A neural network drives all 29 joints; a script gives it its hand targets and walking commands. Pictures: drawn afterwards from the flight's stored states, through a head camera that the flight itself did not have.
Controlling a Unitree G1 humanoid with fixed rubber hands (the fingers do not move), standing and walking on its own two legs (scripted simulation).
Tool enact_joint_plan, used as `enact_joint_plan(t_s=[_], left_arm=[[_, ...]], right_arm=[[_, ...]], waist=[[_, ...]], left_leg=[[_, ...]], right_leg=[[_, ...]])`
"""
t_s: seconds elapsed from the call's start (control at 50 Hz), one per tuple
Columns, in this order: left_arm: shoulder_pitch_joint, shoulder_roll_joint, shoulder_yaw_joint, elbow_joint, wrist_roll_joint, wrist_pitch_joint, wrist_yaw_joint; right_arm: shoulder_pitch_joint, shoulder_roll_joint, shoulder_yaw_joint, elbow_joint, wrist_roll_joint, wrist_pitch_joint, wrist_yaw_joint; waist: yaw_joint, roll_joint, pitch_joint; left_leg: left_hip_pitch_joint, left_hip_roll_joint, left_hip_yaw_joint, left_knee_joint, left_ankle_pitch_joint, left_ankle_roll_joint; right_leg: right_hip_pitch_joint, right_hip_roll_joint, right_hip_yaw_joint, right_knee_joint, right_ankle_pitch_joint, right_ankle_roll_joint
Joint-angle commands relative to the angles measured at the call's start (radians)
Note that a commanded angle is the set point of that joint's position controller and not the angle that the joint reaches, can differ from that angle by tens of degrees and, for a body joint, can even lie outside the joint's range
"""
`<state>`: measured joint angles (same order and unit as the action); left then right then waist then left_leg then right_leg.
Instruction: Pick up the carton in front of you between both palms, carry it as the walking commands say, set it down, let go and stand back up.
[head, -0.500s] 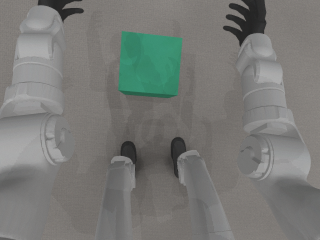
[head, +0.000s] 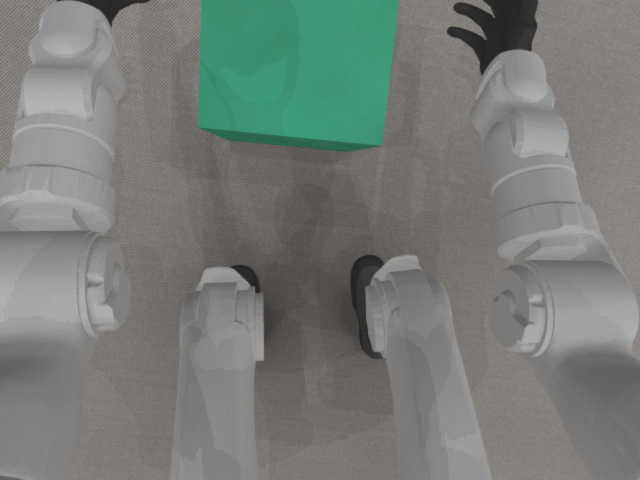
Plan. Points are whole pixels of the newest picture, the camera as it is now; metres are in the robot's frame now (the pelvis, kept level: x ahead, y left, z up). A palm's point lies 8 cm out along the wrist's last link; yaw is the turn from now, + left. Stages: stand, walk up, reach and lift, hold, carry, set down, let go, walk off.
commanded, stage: reach and lift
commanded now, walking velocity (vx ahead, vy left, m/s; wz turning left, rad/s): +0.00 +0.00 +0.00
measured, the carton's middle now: (295, 69) +0.54 +0.02 -0.35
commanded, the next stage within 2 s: none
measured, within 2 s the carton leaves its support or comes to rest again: leaves its support in 1.22 s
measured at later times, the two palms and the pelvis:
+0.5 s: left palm (150, 34) +0.56 +0.19 -0.28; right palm (444, 68) +0.53 -0.17 -0.28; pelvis -0.02 +0.00 -0.10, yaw +0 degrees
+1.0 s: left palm (171, 33) +0.56 +0.16 -0.27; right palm (421, 67) +0.53 -0.14 -0.27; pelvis -0.03 +0.00 -0.10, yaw +0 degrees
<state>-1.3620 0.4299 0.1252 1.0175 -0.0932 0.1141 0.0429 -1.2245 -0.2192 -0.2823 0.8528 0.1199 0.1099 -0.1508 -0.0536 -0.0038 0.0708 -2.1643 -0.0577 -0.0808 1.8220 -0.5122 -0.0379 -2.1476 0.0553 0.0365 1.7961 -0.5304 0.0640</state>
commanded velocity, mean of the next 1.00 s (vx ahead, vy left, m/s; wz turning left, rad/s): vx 0.00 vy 0.00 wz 0.00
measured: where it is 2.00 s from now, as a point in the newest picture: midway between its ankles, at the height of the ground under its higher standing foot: (309, 330)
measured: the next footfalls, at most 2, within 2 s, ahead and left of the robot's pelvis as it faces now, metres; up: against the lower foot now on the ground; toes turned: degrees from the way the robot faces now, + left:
none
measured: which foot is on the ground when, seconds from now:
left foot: down 0.00-1.00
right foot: down 0.00-1.00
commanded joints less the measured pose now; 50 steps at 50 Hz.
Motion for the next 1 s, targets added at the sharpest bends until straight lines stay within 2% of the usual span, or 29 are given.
enact_joint_plan(t_s=[0.0,0.02,0.06,0.12,0.24,0.28,0.3,0.32,0.44,0.52,0.62,0.74,0.8,0.84,0.86,0.92,0.94,0.98], left_arm=[[-0.409,0.16,-0.038,-0.095,-0.054,0.001,0.007],[-0.419,0.151,-0.041,-0.061,-0.058,0.011,0.005],[-0.444,0.156,-0.058,-0.016,-0.06,0.015,0.003],[-0.481,0.163,-0.072,0.058,-0.064,0.007,0.0],[-0.549,0.177,-0.085,0.139,-0.066,-0.024,-0.004],[-0.585,0.187,-0.089,0.12,-0.074,-0.037,0.0],[-0.599,0.191,-0.089,0.108,-0.081,-0.043,0.001],[-0.608,0.199,-0.097,0.098,-0.088,-0.05,0.002],[-0.617,0.183,-0.147,0.098,-0.117,-0.059,0.007],[-0.561,0.158,-0.157,0.116,-0.121,-0.054,0.012],[-0.509,0.132,-0.133,0.154,-0.096,-0.055,0.01],[-0.58,0.105,-0.151,0.119,-0.103,-0.057,0.01],[-0.639,0.028,-0.193,0.117,-0.121,-0.051,0.003],[-0.653,-0.003,-0.171,0.131,-0.095,-0.046,0.0],[-0.674,-0.073,-0.179,0.127,-0.088,-0.041,-0.012],[-0.778,-0.586,-0.235,0.128,-0.053,-0.006,-0.135],[-0.765,-0.713,-0.216,0.117,-0.028,0.01,-0.178],[-0.722,-0.861,-0.184,0.086,-0.006,0.034,-0.242]], right_arm=[[-0.304,-0.143,0.034,-0.101,0.058,0.007,-0.019],[-0.355,-0.159,0.039,-0.068,0.062,0.013,-0.018],[-0.389,-0.152,0.03,-0.027,0.052,0.018,-0.013],[-0.426,-0.165,0.017,0.059,0.041,0.007,-0.006],[-0.511,-0.187,0.01,0.16,0.023,-0.028,0.011],[-0.543,-0.204,0.02,0.158,0.029,-0.043,0.013],[-0.558,-0.207,0.033,0.158,0.032,-0.05,0.011],[-0.57,-0.21,0.036,0.148,0.036,-0.057,0.008],[-0.567,-0.202,0.068,0.144,0.079,-0.071,0.0],[-0.514,-0.176,0.085,0.146,0.094,-0.07,-0.008],[-0.464,-0.151,0.062,0.177,0.065,-0.067,-0.004],[-0.542,-0.128,0.079,0.152,0.065,-0.069,-0.007],[-0.601,-0.059,0.109,0.151,0.077,-0.064,-0.001],[-0.616,-0.031,0.086,0.161,0.044,-0.058,0.001],[-0.633,0.015,0.079,0.161,0.019,-0.054,0.008],[-0.808,0.51,0.153,0.114,-0.023,-0.015,0.127],[-0.842,0.629,0.155,0.096,-0.043,0.005,0.173],[-0.853,0.758,0.15,0.061,-0.073,0.043,0.24]], waist=[[-0.022,0.113,-1.289],[-0.004,0.123,-1.218],[-0.016,0.107,-1.161],[-0.021,0.098,-1.059],[-0.02,0.085,-0.921],[-0.011,0.082,-0.923],[-0.008,0.063,-0.924],[-0.015,0.052,-0.924],[-0.023,0.078,-0.965],[-0.014,0.083,-1.023],[-0.016,0.076,-0.911],[-0.015,0.07,-0.89],[-0.013,0.065,-0.868],[-0.013,0.064,-0.841],[-0.023,0.068,-0.829],[-0.023,0.075,-0.768],[-0.015,0.079,-0.735],[-0.005,0.059,-0.698]], left_leg=[[0.79,0.01,0.116,-0.032,0.345,-0.001],[0.715,0.017,0.124,-0.03,0.279,-0.008],[0.627,0.024,0.121,-0.008,0.214,-0.004],[0.572,0.034,0.11,0.037,0.167,-0.001],[0.501,0.044,0.085,0.122,0.17,-0.001],[0.482,0.042,0.084,0.147,0.184,-0.003],[0.465,0.041,0.082,0.156,0.198,-0.002],[0.478,0.041,0.074,0.168,0.215,0.002],[0.577,0.036,0.073,0.237,0.349,0.004],[0.625,0.029,0.084,0.248,0.399,0.005],[0.532,0.025,0.081,0.233,0.344,0.005],[0.489,0.023,0.08,0.214,0.27,0.008],[0.489,0.016,0.083,0.202,0.227,0.009],[0.489,0.011,0.085,0.2,0.201,0.008],[0.487,0.003,0.085,0.201,0.191,0.006],[0.471,-0.025,0.088,0.211,0.176,0.019],[0.45,-0.035,0.1,0.218,0.173,0.022],[0.398,-0.043,0.117,0.223,0.166,0.028]], right_leg=[[0.54,0.005,-0.142,-0.045,0.316,0.017],[0.546,-0.002,-0.134,-0.034,0.277,0.014],[0.577,-0.008,-0.133,0.013,0.273,0.016],[0.524,-0.017,-0.131,0.062,0.226,0.014],[0.462,-0.028,-0.118,0.151,0.219,0.012],[0.478,-0.03,-0.111,0.182,0.24,0.008],[0.5,-0.031,-0.109,0.197,0.264,0.008],[0.489,-0.028,-0.113,0.21,0.283,0.011],[0.506,-0.018,-0.118,0.259,0.394,0.007],[0.539,-0.007,-0.126,0.269,0.441,0.006],[0.481,-0.004,-0.117,0.259,0.395,0.006],[0.498,-0.003,-0.111,0.245,0.342,0.0],[0.519,0.008,-0.114,0.238,0.309,-0.006],[0.531,0.016,-0.116,0.234,0.288,-0.005],[0.543,0.021,-0.117,0.231,0.28,-0.007],[0.513,0.051,-0.118,0.241,0.255,-0.019],[0.486,0.058,-0.121,0.25,0.241,-0.021],[0.457,0.067,-0.129,0.258,0.229,-0.027]])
